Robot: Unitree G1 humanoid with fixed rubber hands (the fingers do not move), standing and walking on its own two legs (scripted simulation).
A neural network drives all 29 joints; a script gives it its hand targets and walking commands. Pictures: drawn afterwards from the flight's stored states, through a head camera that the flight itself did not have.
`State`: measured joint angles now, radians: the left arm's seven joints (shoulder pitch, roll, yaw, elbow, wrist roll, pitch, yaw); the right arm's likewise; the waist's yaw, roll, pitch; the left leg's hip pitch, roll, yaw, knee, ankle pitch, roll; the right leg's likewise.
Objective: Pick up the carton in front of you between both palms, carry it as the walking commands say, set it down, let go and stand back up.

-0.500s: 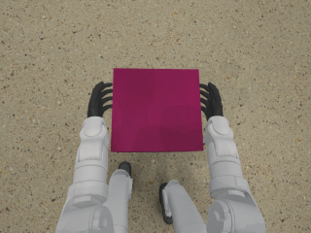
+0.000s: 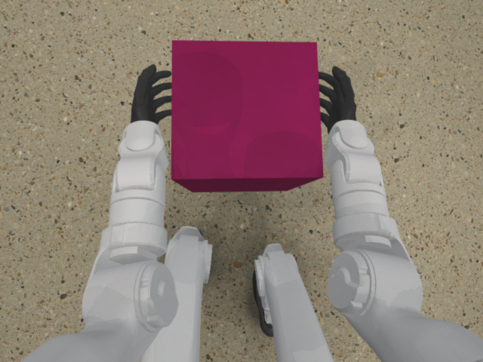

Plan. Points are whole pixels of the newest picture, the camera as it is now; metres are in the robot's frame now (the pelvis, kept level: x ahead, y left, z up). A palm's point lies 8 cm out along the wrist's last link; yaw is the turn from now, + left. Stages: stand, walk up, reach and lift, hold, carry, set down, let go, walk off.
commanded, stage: set down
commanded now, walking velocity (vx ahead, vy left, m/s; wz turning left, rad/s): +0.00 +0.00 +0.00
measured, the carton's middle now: (242, 132) +0.47 +0.02 -0.17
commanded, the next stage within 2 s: none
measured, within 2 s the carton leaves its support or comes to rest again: rests again in 1.92 s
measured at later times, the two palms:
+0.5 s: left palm (163, 131) +0.48 +0.18 -0.25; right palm (306, 127) +0.52 -0.12 -0.24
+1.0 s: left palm (165, 129) +0.50 +0.19 -0.32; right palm (291, 133) +0.53 -0.11 -0.33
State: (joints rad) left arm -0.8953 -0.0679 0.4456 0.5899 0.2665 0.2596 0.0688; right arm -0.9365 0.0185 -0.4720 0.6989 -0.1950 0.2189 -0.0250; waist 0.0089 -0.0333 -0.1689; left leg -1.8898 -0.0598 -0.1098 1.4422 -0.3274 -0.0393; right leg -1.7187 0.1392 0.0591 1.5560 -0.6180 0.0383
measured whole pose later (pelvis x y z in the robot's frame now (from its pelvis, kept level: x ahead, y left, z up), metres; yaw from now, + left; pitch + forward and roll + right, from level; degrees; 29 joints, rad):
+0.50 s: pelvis -0.02 -0.01 -0.11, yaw -2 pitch +48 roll -4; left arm -1.17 0.05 0.47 0.67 0.20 0.27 0.09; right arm -1.26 -0.12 -0.37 0.85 -0.11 0.23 -0.08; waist 0.05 -0.04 0.02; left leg -2.27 -0.08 -0.13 1.80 -0.37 -0.08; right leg -2.10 0.19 0.04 1.94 -0.69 0.05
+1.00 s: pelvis -0.02 -0.01 -0.17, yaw -4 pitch +45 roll +1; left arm -1.33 0.18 0.51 0.88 0.11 0.21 0.04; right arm -1.43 -0.19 -0.19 1.00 -0.06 0.21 -0.15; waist 0.12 -0.01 0.19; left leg -2.35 -0.02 -0.08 2.00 -0.43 -0.08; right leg -2.22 0.22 0.05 2.16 -0.72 0.05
